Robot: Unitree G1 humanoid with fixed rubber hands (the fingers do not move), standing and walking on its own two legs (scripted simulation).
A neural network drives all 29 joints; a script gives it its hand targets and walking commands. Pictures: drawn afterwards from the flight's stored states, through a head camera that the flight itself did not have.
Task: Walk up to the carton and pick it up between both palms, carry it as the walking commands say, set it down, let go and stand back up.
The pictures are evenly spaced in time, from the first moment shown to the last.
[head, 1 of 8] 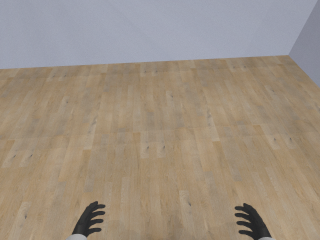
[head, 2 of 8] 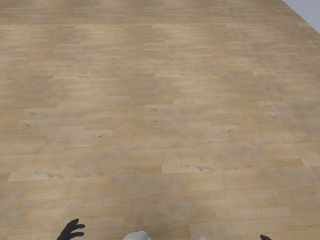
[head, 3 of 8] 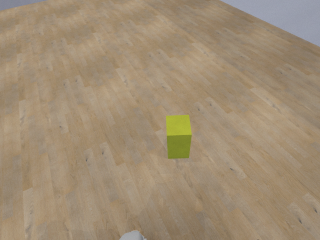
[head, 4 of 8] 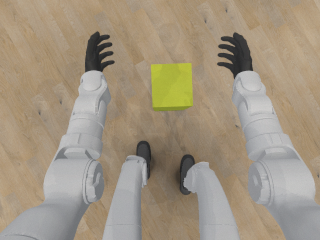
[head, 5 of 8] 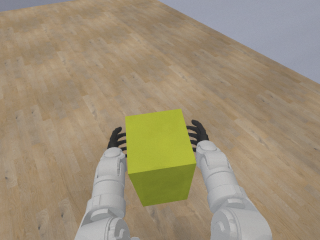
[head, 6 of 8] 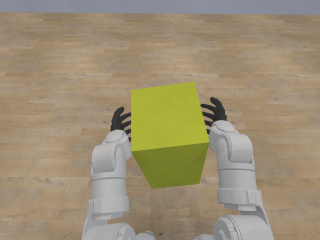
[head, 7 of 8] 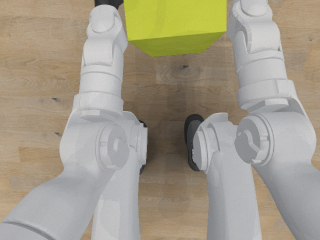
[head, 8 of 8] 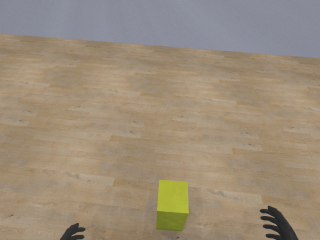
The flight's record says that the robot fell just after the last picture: no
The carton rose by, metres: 0.68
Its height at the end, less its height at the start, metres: +0.00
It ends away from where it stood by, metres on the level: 1.08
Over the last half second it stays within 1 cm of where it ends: yes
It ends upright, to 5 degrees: yes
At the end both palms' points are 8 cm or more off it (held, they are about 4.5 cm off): yes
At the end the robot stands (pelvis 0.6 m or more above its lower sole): yes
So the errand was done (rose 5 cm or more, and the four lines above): yes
